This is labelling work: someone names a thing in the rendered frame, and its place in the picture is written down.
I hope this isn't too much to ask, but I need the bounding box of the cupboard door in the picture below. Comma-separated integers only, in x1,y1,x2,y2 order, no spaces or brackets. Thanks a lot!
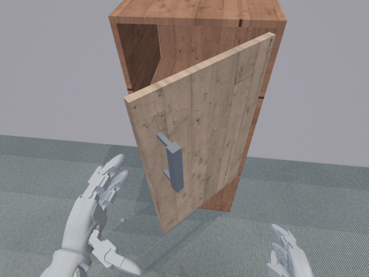
123,32,275,234

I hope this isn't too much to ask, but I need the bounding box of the handle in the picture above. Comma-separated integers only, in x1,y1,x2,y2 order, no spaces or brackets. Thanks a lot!
157,132,184,192

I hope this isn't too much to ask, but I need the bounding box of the right robot hand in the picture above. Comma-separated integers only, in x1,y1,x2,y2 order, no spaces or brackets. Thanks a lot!
267,224,314,277

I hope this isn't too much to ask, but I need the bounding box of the robot left forearm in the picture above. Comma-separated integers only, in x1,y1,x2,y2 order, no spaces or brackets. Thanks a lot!
40,249,92,277

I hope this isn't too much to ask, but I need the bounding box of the left robot hand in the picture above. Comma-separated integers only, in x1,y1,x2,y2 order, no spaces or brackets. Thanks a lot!
62,154,142,276

